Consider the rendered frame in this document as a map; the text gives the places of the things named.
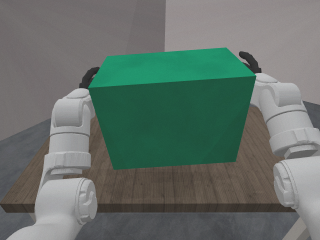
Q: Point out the right robot forearm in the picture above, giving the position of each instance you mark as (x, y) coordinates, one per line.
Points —
(292, 134)

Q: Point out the left robot upper arm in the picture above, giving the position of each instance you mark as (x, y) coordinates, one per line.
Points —
(63, 207)

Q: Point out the left robot forearm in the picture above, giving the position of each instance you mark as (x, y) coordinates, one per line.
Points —
(69, 137)

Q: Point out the table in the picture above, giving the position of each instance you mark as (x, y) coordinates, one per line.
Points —
(243, 186)

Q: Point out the robot right hand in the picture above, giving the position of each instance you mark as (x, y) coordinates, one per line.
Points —
(253, 64)

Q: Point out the right robot upper arm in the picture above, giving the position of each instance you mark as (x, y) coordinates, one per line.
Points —
(297, 185)

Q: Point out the robot left hand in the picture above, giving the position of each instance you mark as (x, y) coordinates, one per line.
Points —
(87, 79)

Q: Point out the carton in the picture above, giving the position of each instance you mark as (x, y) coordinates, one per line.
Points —
(172, 108)

